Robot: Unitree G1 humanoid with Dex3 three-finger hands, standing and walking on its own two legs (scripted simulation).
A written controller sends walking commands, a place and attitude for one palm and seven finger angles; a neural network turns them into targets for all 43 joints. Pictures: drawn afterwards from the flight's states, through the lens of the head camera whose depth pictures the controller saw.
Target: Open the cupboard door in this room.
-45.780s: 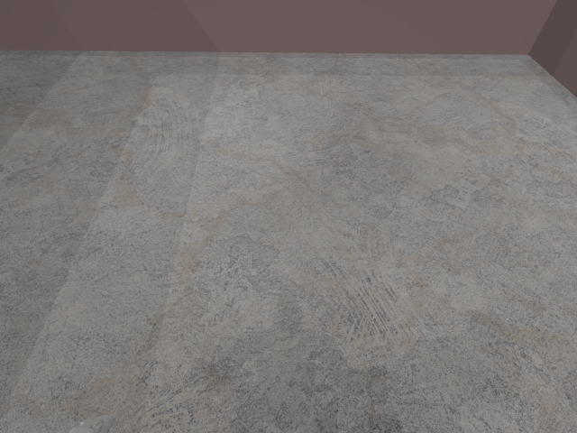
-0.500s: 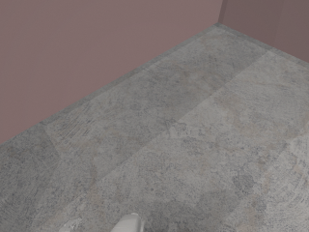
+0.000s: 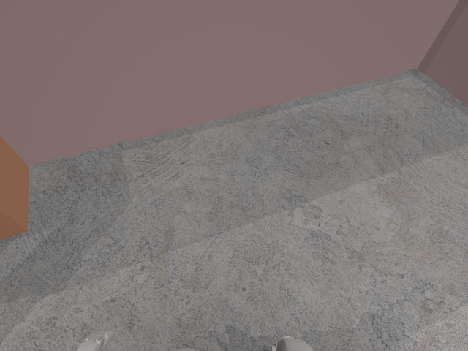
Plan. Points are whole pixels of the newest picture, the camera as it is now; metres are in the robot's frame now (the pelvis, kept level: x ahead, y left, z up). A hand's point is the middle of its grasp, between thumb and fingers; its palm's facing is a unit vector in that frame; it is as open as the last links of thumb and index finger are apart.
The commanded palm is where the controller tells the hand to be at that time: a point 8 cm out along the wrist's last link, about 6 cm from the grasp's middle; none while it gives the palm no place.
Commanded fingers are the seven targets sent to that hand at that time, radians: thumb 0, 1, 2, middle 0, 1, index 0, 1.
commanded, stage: turn to face it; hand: left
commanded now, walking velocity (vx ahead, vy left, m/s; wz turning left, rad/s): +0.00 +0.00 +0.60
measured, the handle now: out of the picture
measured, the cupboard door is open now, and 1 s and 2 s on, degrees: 40 40 40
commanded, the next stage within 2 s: take the last steps up to it in 1.68 s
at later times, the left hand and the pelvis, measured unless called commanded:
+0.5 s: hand out of the picture -0.02 +0.18 -0.19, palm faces +0.35 -0.91 -0.22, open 7.4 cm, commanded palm none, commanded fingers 0.00 0.90 0.90 -0.20 -0.30 -0.20 -0.30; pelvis +0.00 -0.03 -0.01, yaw +19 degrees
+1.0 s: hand out of the picture -0.02 +0.13 -0.15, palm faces +0.57 -0.78 -0.26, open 7.4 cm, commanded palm none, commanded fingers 0.00 0.90 0.90 -0.20 -0.30 -0.20 -0.30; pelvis +0.03 -0.07 +0.00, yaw +37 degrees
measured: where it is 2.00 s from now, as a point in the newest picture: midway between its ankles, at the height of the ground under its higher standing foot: outside the picture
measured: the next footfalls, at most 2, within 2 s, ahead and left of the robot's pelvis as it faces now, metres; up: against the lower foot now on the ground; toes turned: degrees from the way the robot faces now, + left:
right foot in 0.10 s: +0.05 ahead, -0.15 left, +0.00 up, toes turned +2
left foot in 0.44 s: +0.02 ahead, +0.10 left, +0.00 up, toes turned +22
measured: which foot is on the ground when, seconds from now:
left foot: down 0.00-0.10, up 0.12-0.42, down 0.44-0.80, up 0.82-1.00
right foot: up 0.00-0.08, down 0.10-0.44, up 0.46-0.78, down 0.80-1.00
